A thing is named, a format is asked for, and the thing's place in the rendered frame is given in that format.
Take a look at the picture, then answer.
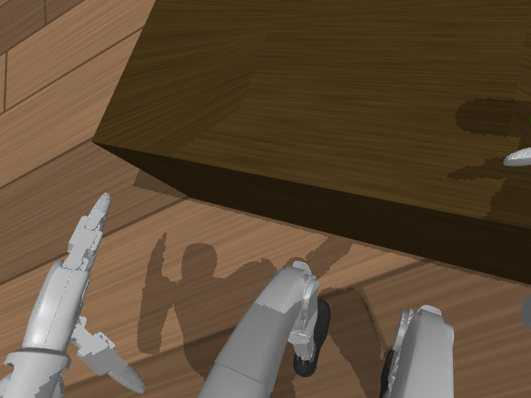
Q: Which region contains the left robot arm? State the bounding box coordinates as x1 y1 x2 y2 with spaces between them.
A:
0 348 71 398

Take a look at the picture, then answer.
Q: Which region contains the left robot foot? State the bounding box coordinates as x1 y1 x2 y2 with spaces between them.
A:
294 298 330 377

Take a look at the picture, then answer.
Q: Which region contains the right robot foot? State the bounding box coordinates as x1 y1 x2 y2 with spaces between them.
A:
379 349 395 398

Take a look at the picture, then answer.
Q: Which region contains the right robot hand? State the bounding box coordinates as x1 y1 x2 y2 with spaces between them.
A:
504 147 531 166

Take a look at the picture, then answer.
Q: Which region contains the left robot hand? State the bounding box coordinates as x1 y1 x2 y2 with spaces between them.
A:
22 192 145 394

